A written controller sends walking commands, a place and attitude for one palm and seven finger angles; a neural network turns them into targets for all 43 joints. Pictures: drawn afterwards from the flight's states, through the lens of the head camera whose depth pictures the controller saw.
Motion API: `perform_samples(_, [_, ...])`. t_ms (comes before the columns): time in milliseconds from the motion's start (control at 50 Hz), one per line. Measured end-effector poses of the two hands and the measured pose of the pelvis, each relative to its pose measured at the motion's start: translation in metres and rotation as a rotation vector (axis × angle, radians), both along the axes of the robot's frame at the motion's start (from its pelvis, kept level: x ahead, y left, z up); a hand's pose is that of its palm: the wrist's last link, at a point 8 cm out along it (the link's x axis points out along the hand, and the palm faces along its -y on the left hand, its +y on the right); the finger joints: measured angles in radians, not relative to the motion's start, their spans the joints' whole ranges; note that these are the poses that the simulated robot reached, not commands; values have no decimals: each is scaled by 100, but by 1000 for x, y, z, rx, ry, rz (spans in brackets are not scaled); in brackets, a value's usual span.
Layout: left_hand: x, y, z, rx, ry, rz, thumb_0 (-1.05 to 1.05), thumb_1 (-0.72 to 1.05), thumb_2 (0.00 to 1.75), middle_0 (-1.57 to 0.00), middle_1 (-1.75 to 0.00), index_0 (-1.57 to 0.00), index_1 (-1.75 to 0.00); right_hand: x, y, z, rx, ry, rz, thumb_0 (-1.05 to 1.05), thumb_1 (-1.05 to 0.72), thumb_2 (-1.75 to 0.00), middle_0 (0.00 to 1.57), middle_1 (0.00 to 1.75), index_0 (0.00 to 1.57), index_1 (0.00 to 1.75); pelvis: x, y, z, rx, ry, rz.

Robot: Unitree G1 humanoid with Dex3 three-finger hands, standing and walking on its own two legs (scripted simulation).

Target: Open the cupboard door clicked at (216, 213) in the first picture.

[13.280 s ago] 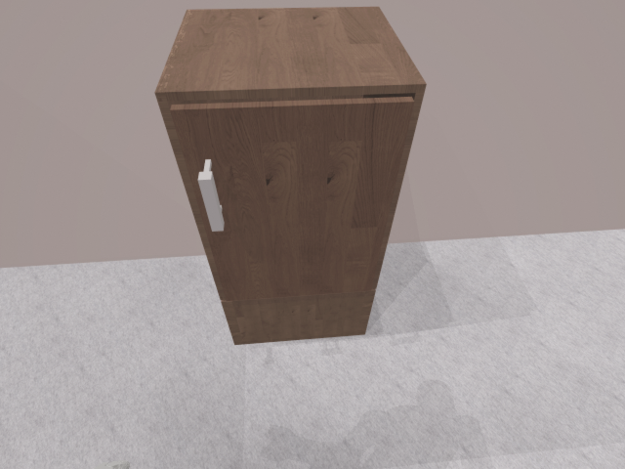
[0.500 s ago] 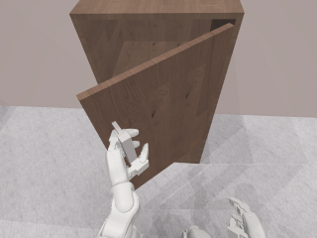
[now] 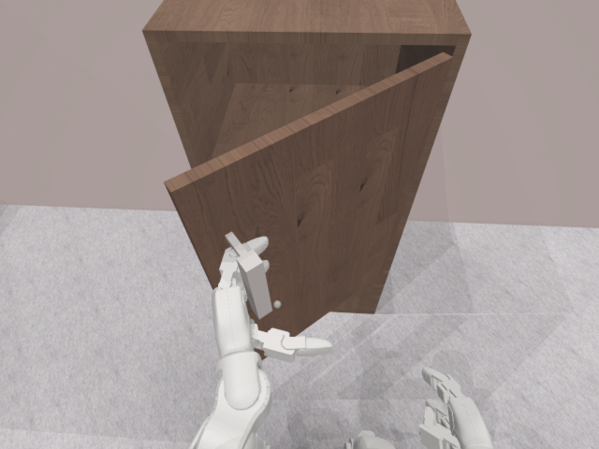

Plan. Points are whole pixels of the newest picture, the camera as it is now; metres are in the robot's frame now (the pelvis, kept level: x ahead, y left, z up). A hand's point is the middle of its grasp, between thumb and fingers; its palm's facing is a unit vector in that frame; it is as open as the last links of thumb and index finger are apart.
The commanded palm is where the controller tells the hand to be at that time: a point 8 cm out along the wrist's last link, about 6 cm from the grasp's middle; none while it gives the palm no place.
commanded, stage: open thumb and fingers to let go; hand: left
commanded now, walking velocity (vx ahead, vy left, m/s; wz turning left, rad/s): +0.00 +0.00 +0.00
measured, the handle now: (248, 276) +0.34 +0.09 +0.04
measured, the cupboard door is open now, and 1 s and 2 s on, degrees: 40 43 43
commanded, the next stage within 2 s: slide the hand sideways off the handle in 0.06 s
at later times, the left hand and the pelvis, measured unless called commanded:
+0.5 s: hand (288, 348) +0.24 +0.03 +0.04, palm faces -0.17 -0.99 +0.03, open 16.0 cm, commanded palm +0.23 +0.09 +0.04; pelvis -0.02 +0.03 -0.01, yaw -1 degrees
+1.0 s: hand (232, 378) +0.21 +0.09 +0.04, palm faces -0.05 -1.00 +0.00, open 16.2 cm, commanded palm +0.18 +0.15 +0.04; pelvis -0.01 +0.02 -0.02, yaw +0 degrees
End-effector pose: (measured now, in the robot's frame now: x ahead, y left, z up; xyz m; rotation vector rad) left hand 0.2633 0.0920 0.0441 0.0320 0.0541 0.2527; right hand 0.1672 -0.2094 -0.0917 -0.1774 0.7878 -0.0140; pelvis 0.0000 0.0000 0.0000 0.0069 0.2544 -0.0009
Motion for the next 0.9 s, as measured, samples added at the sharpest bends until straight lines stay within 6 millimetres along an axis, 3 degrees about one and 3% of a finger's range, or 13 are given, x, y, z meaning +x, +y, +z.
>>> perform_samples(200, [-3,3,0,11,-3,-40,-1,-50,30,-41,-60,-41,-64,4,16,1,15,-24,33,1,-90,-90,20,30,20,30,-7,10,-4,-9,-9,2])
perform_samples(360, [-27,0,-2,-19,-53,-463,-1,-50,30,-26,-41,-21,-43,-17,12,-5,0,-17,-8,1,-90,-90,20,30,21,30,-16,20,-11,-13,-19,5])
perform_samples(580, [-35,-6,-5,-46,-44,-395,-1,-50,30,-20,-33,-21,-34,-34,15,-5,-3,-8,-45,1,-90,-90,20,30,20,30,-21,26,-14,-1,-16,-21])
perform_samples(720, [-45,13,-2,-30,-36,-361,-1,-50,30,-20,-33,-21,-33,-27,19,-1,12,-20,-39,1,-90,-90,20,30,21,30,-18,24,-13,-2,-23,-24])
perform_samples(900, [-68,42,-1,-40,-23,-297,-1,-50,30,-18,-32,-20,-33,-4,14,8,-7,-72,-8,1,-90,-90,20,30,21,30,-11,19,-12,-5,-16,-11])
